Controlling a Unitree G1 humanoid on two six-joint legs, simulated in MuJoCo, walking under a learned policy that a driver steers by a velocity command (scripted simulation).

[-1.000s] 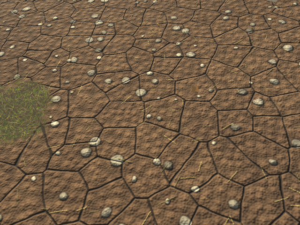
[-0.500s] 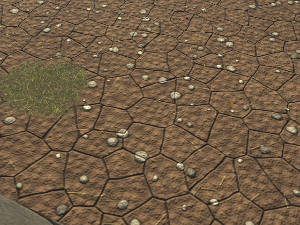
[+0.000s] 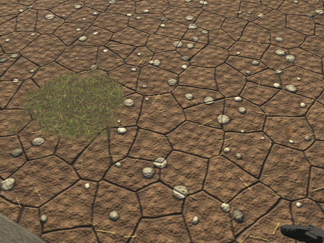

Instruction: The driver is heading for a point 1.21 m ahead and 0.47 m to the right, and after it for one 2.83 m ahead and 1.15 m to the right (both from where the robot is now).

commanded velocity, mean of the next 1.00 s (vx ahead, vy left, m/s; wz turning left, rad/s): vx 0.49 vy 0.00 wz -0.43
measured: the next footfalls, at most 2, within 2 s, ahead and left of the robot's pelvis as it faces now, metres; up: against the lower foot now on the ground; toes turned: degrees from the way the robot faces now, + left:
left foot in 0.04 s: +0.17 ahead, +0.13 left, +0.00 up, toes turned +2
right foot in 0.58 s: +0.47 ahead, -0.12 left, +0.00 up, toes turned -17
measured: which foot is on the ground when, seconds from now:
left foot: up 0.00-0.02, down 0.04-0.60, up 0.62-1.00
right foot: down 0.00-0.06, up 0.08-0.56, down 0.58-1.00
